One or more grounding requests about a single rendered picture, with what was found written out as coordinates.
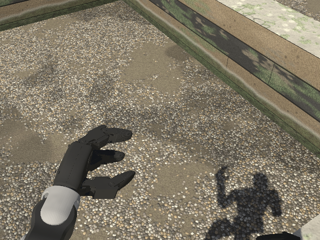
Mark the left robot hand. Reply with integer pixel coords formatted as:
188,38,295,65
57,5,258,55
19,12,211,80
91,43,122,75
52,124,136,199

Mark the robot left forearm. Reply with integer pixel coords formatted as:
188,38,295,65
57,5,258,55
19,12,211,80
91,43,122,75
20,185,81,240

